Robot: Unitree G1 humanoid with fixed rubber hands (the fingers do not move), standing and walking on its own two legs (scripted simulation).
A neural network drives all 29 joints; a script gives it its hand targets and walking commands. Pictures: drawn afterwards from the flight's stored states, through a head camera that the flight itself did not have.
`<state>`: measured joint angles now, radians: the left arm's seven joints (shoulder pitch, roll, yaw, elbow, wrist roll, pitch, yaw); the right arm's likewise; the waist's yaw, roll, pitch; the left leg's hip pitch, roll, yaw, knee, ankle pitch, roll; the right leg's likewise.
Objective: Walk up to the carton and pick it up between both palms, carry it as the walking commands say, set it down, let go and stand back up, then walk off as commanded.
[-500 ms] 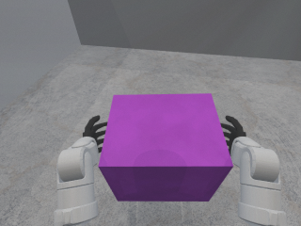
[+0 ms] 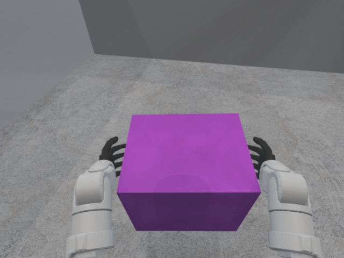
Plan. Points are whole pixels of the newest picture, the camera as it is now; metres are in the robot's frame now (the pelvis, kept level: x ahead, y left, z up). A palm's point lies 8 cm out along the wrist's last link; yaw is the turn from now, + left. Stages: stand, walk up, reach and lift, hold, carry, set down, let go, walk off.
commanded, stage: carry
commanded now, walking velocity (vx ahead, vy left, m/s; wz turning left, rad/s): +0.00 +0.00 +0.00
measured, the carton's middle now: (185, 174) +0.34 -0.01 +0.01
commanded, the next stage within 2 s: hold in 0.70 s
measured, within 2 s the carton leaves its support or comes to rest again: neither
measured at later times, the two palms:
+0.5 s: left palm (113, 165) +0.33 +0.17 +0.07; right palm (263, 167) +0.32 -0.19 +0.06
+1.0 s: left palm (107, 189) +0.28 +0.18 +0.05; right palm (265, 188) +0.27 -0.18 +0.05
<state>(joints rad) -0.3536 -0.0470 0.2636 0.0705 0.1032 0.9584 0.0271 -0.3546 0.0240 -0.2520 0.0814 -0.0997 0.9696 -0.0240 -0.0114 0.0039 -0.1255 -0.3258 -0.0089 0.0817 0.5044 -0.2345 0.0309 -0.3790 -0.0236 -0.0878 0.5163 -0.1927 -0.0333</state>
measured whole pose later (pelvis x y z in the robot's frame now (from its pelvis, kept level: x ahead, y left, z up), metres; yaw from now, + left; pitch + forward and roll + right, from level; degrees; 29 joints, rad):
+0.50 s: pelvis +0.02 +0.00 +0.00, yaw +0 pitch +3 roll +1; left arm -0.35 -0.04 0.24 0.25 0.17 0.81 0.00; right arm -0.35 0.00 -0.22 0.26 -0.16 0.81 0.01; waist -0.01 0.00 -0.14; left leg -0.29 0.00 0.09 0.49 -0.26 0.02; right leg -0.34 -0.02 -0.08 0.51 -0.22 -0.03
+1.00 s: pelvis +0.01 -0.01 +0.01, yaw -2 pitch -5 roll +0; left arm -0.13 -0.09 0.27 0.14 0.22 0.67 -0.08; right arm -0.13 0.13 -0.24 0.13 -0.23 0.69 0.04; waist 0.02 -0.01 -0.01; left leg -0.05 -0.01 0.03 0.34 -0.20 0.01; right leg -0.12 0.02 -0.05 0.35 -0.14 -0.04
